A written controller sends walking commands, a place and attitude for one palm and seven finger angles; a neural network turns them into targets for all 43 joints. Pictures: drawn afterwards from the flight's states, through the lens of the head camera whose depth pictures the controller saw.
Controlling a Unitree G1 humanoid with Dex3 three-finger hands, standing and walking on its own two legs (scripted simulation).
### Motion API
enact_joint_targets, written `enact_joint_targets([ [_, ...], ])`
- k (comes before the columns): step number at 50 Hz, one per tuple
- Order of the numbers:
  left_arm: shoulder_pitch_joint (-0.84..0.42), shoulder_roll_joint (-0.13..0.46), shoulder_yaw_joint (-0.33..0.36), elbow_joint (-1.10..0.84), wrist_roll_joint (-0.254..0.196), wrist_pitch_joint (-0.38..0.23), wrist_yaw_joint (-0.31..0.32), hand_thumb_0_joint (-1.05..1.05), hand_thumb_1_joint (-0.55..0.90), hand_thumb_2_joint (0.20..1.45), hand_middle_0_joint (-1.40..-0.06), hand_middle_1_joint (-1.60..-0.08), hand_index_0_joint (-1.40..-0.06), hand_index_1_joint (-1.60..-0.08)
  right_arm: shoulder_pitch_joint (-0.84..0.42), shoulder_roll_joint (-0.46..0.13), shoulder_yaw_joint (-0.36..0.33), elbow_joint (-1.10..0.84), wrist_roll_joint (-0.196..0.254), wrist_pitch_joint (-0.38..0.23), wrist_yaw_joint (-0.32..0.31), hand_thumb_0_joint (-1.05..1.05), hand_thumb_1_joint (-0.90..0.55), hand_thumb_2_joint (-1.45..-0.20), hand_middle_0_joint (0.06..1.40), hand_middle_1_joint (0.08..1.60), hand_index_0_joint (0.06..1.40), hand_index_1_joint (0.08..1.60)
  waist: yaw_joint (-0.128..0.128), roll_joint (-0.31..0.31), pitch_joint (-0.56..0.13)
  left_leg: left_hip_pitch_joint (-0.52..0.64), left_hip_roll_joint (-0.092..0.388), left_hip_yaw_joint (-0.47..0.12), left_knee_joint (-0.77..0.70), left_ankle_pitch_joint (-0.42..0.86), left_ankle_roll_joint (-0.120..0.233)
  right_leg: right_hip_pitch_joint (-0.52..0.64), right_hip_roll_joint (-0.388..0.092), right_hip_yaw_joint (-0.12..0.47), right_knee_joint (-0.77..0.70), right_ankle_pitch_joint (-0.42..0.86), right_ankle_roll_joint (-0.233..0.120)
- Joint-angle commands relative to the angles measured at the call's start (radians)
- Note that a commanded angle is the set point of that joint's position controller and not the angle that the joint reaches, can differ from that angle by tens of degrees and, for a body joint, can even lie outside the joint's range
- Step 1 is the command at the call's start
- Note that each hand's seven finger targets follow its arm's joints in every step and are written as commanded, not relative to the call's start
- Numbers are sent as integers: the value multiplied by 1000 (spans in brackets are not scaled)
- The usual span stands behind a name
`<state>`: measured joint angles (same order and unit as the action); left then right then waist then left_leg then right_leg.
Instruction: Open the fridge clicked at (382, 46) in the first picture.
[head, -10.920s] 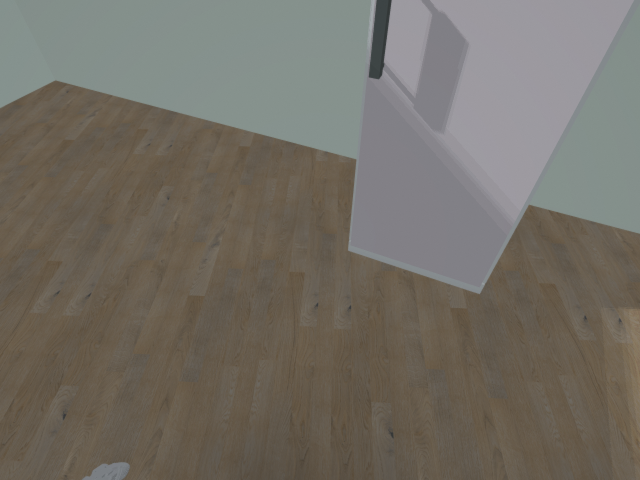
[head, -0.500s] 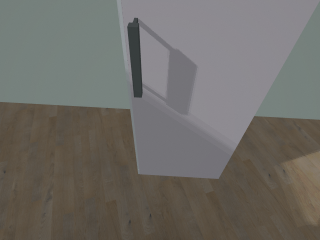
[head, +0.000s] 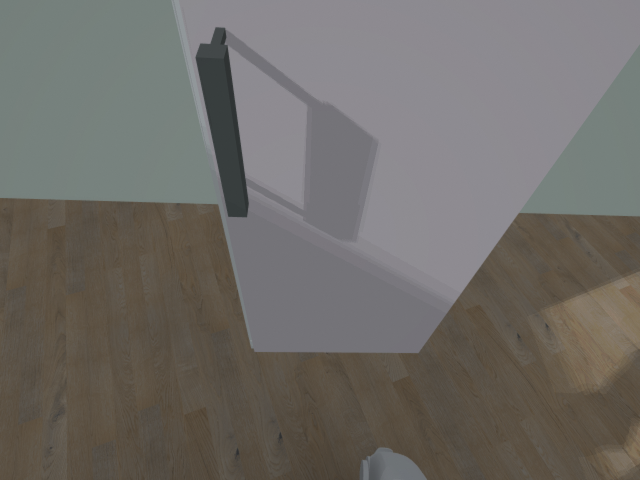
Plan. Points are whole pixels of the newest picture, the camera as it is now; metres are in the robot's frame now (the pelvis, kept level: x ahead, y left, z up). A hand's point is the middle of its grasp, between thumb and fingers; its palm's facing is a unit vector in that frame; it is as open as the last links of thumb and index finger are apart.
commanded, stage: come to a stop and stand still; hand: left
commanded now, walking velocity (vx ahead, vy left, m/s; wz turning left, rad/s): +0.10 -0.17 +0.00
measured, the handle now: (230, 134) +0.49 +0.14 +0.15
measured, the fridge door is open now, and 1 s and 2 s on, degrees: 0 0 0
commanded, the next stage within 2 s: look again from close up in 1.56 s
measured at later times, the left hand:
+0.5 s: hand out of the picture +0.10 +0.14 -0.19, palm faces +0.13 -0.97 -0.19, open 7.3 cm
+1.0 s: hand out of the picture -0.01 +0.09 -0.17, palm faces +0.09 -0.98 -0.17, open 7.3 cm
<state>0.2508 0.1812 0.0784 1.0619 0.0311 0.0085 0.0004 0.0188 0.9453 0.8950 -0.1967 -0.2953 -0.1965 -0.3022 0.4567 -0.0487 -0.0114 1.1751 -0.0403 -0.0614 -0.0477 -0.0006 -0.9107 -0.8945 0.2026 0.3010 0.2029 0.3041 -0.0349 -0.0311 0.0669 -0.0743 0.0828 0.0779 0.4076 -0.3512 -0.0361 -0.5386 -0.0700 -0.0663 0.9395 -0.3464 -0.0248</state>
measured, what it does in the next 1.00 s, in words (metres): steps on the spot: right foot, then left foot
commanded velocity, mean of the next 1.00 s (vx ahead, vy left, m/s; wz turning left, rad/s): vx -0.03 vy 0.04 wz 0.00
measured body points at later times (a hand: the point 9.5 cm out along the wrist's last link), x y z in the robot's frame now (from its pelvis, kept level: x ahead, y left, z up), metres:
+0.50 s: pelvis +0.02 -0.05 -0.01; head +0.06 -0.03 +0.43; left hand +0.09 +0.19 -0.17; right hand +0.15 -0.29 -0.15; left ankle +0.01 +0.05 -0.72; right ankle +0.13 -0.15 -0.74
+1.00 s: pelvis +0.02 -0.06 +0.00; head +0.03 -0.07 +0.45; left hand -0.01 +0.15 -0.16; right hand -0.01 -0.27 -0.16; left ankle +0.01 +0.06 -0.74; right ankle -0.01 -0.16 -0.74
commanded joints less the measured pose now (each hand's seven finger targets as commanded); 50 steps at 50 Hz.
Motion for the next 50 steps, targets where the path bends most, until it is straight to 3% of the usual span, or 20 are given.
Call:
enact_joint_targets([
  [1, -37, -41, -10, -68, -7, -22, -23, 0, 900, 900, -200, -300, -200, -300, 63, -207, -47, -28, -1, 7, -6, 0, -900, -900, 200, 300, 200, 300, 3, 227, 63, -65, 177, -71, -67, 602, 163, 78, 29, -71, -215, 47, -1],
  [4, 131, 26, 5, -19, -5, -46, -12, 0, 900, 900, -200, -300, -200, -300, 55, -209, -53, -36, 14, 21, 5, 0, -900, -900, 200, 300, 200, 300, 86, 114, -44, -130, 106, -30, 156, 577, 94, 414, 67, -88, -450, 241, 4],
  [5, 221, 95, 19, 8, -5, -63, 4, 0, 900, 900, -200, -300, -200, -300, 81, -166, -41, -39, 23, 22, 16, 0, -900, -900, 200, 300, 200, 300, 125, -22, -151, -255, 58, -5, 323, 327, 48, 633, -72, 44, -472, 461, -16],
  [6, 259, 191, 33, 16, -9, -69, 19, 0, 900, 900, -200, -300, -200, -300, 123, -91, -24, -62, 38, 27, 16, 0, -900, -900, 200, 300, 200, 300, 110, -265, -298, -309, -42, 4, 562, -203, 16, 709, -347, 308, -493, 811, -98],
  [7, 223, 187, 21, 2, -18, -64, 20, 0, 900, 900, -200, -300, -200, -300, 103, -120, -27, -66, 43, 38, 4, 0, -900, -900, 200, 300, 200, 300, 95, -199, -311, -256, -27, -87, 639, -299, 34, 614, -365, 295, -509, 936, -155],
  [11, -10, 124, 1, -60, -4, -34, 43, 0, 900, 900, -200, -300, -200, -300, -4, -103, -34, -66, 40, 75, 2, 0, -900, -900, 200, 300, 200, 300, 51, -156, -55, -290, 0, -83, 678, -227, 20, 279, -313, 161, -528, 868, -178],
  [14, -28, 144, 15, -82, 0, -15, 50, 0, 900, 900, -200, -300, -200, -300, -33, -109, -41, -88, 28, 94, 15, 0, -900, -900, 200, 300, 200, 300, 51, -78, -69, -281, -36, -47, 632, -163, 7, 233, -304, 143, -559, 705, -182],
  [18, -46, 155, 24, -113, 6, -1, 51, 0, 900, 900, -200, -300, -200, -300, -108, -137, -51, -147, 16, 112, 27, 0, -900, -900, 200, 300, 200, 300, 54, -97, -77, -300, -48, -60, 617, -108, -1, 189, -315, 185, -624, 435, -187],
  [24, -67, 157, 20, -140, 10, 11, 45, 0, 900, 900, -200, -300, -200, -300, -106, -143, -47, -185, 23, 83, 34, 0, -900, -900, 200, 300, 200, 300, 25, -72, -120, -116, -62, -25, 211, -16, 23, 149, -255, 193, -608, 67, -134],
  [25, -73, 141, 14, -141, 3, 17, 42, 0, 900, 900, -200, -300, -200, -300, -63, -151, -44, -173, 25, 74, 33, 0, -900, -900, 200, 300, 200, 300, 1, -30, -125, -18, -67, -11, 64, 53, 27, 98, -205, 150, -556, -20, -92],
  [26, -60, 92, 1, -147, -6, 25, 37, 0, 900, 900, -200, -300, -200, -300, -64, -196, -50, -180, 22, 66, 28, 0, -900, -900, 200, 300, 200, 300, 1, 126, -99, -11, 27, -139, -82, -21, 54, 34, -101, 76, -428, -111, -35],
  [27, -49, 34, -8, -155, -14, 30, 30, 0, 900, 900, -200, -300, -200, -300, -119, -270, -61, -213, 10, 65, 22, 0, -900, -900, 200, 300, 200, 300, 9, 378, -41, -144, 211, -381, -234, -133, 119, -5, 16, -20, -253, -165, 32],
  [28, -72, 55, -8, -151, -9, 31, 27, 0, 900, 900, -200, -300, -200, -300, -204, -281, -53, -246, 5, 69, 20, 0, -900, -900, 200, 300, 200, 300, 18, 306, 9, -320, 255, -414, -290, -193, 187, 74, 17, 52, -130, -126, 28],
  [31, 23, 28, -11, -81, 6, 21, 11, 0, 900, 900, -200, -300, -200, -300, -276, -228, -33, -240, 9, 49, 10, 0, -900, -900, 200, 300, 200, 300, 73, 141, -13, -264, 161, -258, -218, -48, 176, 118, 32, 89, -13, 0, 26],
  [36, 28, 14, -28, -56, 5, 0, 4, 0, 900, 900, -200, -300, -200, -300, -137, -224, -37, -182, 13, 38, 7, 0, -900, -900, 200, 300, 200, 300, 18, 104, -1, -44, 173, -252, -205, 91, 205, 34, 23, 48, -84, -48, 44],
  [39, 6, 2, -40, -50, -3, -10, 7, 0, 900, 900, -200, -300, -200, -300, -91, -220, -35, -145, 9, 37, 3, 0, -900, -900, 200, 300, 200, 300, -6, 144, -10, 28, 184, -248, -145, 363, 217, 94, 19, 36, -260, -121, 44],
  [42, 112, -4, -43, 7, -16, -16, 16, 0, 900, 900, -200, -300, -200, -300, -100, -233, -32, -118, 19, 40, 0, 0, -900, -900, 200, 300, 200, 300, 39, 123, -82, -8, 146, -193, -38, 535, 168, 313, 29, 23, -523, 52, 45],
  [45, 183, 66, -45, 58, -15, -37, 33, 0, 900, 900, -200, -300, -200, -300, -123, -155, -10, -112, 37, 31, 9, 0, -900, -900, 200, 300, 200, 300, 49, -66, -91, -198, 15, -58, 28, 242, 51, 537, -120, 141, -579, 541, -5],
  [48, 140, 42, -56, 67, -24, -40, 32, 0, 900, 900, -200, -300, -200, -300, -118, -144, -5, -70, 27, 43, 9, 0, -900, -900, 200, 300, 200, 300, 37, -113, -33, -121, 4, -50, 3, 201, 36, 400, -89, 122, -588, 400, -31],
  [50, 135, 25, -61, 66, -23, -36, 36, 0, 900, 900, -200, -300, -200, -300, -100, -129, 0, -47, 27, 45, 8, 0, -900, -900, 200, 300, 200, 300, 37, -57, 21, -113, 14, -53, -7, 243, 38, 364, -75, 107, -606, 363, -24],
])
